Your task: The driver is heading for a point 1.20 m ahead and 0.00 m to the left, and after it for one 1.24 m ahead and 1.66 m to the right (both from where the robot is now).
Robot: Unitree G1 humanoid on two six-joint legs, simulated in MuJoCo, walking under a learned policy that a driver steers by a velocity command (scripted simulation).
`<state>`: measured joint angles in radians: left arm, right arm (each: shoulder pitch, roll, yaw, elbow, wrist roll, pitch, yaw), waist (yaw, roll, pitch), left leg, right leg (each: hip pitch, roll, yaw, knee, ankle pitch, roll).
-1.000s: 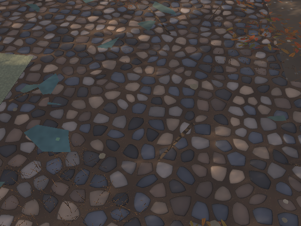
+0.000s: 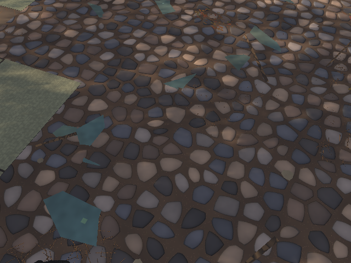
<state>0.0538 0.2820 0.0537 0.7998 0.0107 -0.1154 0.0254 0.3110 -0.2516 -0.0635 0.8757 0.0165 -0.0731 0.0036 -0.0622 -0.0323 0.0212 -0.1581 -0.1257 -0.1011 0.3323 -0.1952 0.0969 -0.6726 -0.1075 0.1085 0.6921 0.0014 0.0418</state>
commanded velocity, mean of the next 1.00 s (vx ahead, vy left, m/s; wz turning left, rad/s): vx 0.50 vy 0.00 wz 0.17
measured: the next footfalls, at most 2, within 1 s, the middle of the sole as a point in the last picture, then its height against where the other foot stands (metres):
right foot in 0.16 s outside the picture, level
left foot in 0.66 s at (125, 260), level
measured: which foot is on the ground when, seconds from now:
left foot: down 0.00-0.18, up 0.20-0.64, down 0.66-1.00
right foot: up 0.00-0.14, down 0.16-0.66, up 0.68-1.00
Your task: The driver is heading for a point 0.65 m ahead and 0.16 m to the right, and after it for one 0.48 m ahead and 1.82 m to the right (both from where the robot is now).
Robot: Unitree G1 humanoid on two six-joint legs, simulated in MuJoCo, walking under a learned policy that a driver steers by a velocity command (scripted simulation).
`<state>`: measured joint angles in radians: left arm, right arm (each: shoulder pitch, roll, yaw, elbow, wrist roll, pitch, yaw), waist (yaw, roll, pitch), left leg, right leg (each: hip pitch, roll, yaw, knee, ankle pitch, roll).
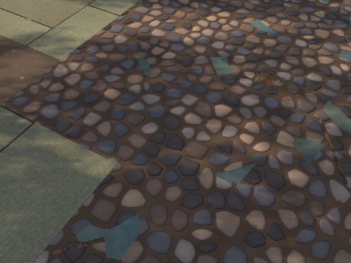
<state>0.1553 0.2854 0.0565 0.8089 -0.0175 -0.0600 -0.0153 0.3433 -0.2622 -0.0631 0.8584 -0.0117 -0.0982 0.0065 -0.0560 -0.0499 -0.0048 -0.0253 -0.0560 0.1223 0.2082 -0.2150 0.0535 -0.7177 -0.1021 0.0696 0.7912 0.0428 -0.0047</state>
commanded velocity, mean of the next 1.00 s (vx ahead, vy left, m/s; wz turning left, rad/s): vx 0.44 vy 0.00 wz -0.47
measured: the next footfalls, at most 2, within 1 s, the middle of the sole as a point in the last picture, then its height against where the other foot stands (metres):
right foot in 0.20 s outside the picture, level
left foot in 0.68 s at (172, 241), level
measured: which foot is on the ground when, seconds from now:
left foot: down 0.00-0.22, up 0.24-0.66, down 0.68-1.00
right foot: up 0.00-0.18, down 0.20-0.68, up 0.70-1.00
